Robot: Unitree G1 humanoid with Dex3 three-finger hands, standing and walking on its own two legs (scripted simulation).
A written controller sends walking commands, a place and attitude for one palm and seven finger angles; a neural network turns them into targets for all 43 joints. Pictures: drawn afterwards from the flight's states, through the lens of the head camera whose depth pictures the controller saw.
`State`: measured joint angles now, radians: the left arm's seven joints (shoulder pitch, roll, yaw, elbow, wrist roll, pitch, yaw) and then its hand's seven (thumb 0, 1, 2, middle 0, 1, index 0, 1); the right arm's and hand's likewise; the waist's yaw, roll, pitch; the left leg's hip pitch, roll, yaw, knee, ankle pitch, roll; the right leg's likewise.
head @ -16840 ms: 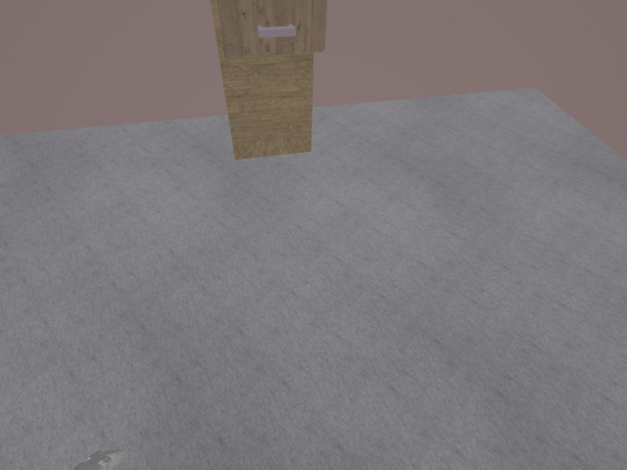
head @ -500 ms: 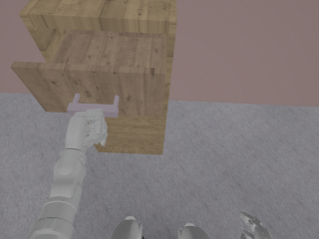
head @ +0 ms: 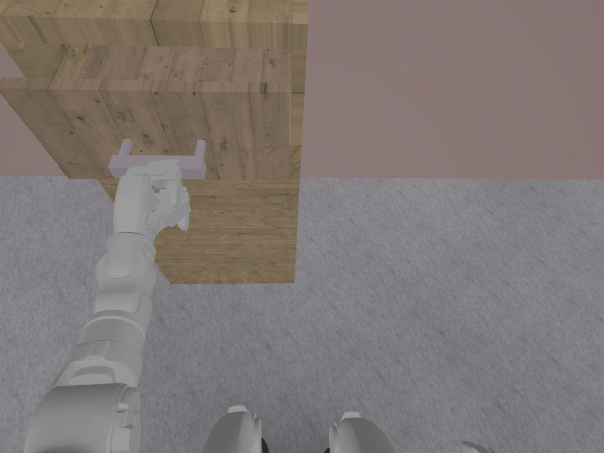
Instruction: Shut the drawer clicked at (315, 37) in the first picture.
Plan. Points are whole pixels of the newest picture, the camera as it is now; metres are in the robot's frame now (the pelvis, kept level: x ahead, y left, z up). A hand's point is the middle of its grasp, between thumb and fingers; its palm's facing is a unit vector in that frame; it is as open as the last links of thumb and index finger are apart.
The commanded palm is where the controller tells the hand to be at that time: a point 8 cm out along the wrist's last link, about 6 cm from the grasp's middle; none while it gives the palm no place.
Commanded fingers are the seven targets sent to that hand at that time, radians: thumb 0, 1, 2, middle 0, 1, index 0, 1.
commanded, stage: push the drawer shut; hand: left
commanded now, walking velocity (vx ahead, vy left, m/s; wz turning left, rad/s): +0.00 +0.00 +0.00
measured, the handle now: (161, 156) +0.51 +0.19 +0.06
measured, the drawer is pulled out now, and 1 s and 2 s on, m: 0.09 0.00 0.00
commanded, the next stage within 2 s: pull the fist back off the drawer in 1.34 s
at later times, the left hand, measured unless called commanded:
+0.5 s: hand (191, 166) +0.49 +0.15 +0.05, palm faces +0.01 -1.00 -0.05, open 3.3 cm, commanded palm +0.48 +0.19 +0.06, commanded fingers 0.00 0.90 0.90 -1.40 -1.60 -1.40 -1.60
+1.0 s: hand (185, 152) +0.53 +0.16 +0.05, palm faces +0.01 -1.00 -0.05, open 2.9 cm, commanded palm +0.55 +0.19 +0.06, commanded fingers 0.00 0.90 0.90 -1.40 -1.60 -1.40 -1.60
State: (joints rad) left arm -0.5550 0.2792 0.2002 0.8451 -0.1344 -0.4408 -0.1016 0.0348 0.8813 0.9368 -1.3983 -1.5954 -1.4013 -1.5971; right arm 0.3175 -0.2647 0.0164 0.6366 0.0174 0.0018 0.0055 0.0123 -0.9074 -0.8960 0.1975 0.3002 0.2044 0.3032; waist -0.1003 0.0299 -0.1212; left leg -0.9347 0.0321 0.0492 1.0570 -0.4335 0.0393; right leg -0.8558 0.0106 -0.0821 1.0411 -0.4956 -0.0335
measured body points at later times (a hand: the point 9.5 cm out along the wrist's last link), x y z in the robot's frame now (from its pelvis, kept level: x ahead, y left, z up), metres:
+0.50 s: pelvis +0.00 +0.00 -0.01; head +0.12 +0.01 +0.42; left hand +0.49 +0.20 +0.06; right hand +0.02 -0.27 -0.13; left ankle +0.04 +0.10 -0.66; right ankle +0.00 -0.10 -0.66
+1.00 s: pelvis -0.01 +0.01 -0.02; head +0.13 +0.04 +0.41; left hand +0.52 +0.21 +0.05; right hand -0.03 -0.26 -0.12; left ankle +0.04 +0.10 -0.66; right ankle +0.00 -0.10 -0.66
